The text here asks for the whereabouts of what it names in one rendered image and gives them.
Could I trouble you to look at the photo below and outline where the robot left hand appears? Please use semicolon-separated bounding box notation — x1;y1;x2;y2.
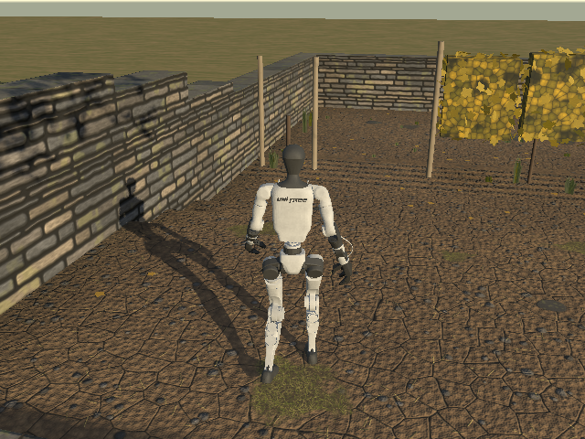
244;239;266;254

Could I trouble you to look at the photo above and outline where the robot right hand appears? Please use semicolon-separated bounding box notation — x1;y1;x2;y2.
332;257;352;285

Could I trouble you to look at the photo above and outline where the robot head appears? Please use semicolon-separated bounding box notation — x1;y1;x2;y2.
277;145;309;188

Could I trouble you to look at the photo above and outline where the right robot upper arm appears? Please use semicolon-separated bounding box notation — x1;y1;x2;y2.
312;185;336;237

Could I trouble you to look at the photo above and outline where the right robot forearm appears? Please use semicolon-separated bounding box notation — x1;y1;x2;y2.
328;222;349;265

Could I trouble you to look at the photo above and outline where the left robot thigh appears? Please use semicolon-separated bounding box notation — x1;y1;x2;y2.
261;256;285;322

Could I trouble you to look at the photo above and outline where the left robot upper arm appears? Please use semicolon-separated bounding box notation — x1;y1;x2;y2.
250;183;274;231

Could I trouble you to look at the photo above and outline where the left robot forearm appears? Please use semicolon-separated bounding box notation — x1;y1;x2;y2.
245;217;260;245

